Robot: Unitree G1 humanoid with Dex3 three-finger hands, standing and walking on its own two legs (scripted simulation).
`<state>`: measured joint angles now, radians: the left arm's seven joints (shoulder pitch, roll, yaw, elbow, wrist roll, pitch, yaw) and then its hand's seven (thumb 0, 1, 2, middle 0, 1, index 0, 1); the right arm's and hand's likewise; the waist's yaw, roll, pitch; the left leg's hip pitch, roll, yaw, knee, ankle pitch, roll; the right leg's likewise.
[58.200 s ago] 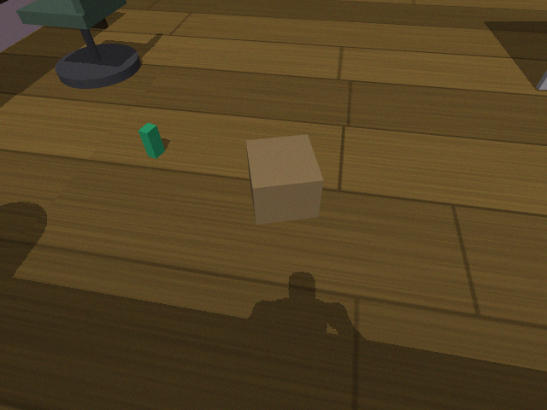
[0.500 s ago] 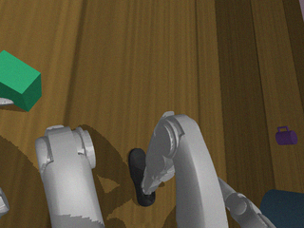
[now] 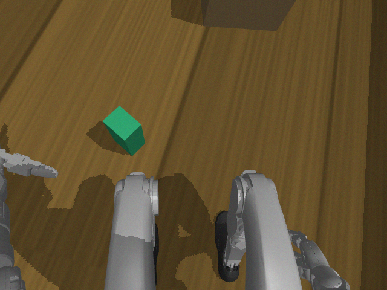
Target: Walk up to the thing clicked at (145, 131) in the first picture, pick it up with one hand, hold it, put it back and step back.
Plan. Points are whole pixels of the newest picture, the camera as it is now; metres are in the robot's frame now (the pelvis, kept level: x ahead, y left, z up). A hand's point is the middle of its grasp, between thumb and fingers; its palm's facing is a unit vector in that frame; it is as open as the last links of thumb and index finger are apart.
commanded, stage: home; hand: left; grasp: from the side
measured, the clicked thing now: (126, 133) +0.47 +0.21 -0.30
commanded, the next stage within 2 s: none
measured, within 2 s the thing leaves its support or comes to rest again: neither
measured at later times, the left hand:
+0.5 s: hand (14, 169) +0.29 +0.25 +0.13, palm faces +0.18 -0.91 -0.38, open 17.4 cm
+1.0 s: hand out of the picture +0.25 +0.19 +0.28, palm faces +0.20 -0.94 -0.29, open 17.6 cm
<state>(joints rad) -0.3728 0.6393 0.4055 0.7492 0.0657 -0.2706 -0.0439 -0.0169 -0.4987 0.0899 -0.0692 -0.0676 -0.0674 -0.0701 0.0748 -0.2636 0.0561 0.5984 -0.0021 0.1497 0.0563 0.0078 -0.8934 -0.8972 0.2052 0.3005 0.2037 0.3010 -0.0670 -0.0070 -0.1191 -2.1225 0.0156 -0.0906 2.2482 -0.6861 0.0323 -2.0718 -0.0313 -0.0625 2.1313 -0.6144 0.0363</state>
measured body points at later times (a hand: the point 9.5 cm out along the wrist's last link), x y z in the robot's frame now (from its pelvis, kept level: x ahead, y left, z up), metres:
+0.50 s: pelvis +0.06 -0.01 +0.23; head +0.18 +0.01 +0.66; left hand +0.27 +0.29 +0.15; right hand +0.25 -0.26 +0.13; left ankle +0.08 +0.11 -0.35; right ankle +0.12 -0.14 -0.35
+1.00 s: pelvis +0.10 -0.01 +0.33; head +0.12 +0.00 +0.78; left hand +0.24 +0.24 +0.30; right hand +0.29 -0.23 +0.26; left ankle +0.08 +0.11 -0.35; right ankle +0.12 -0.14 -0.35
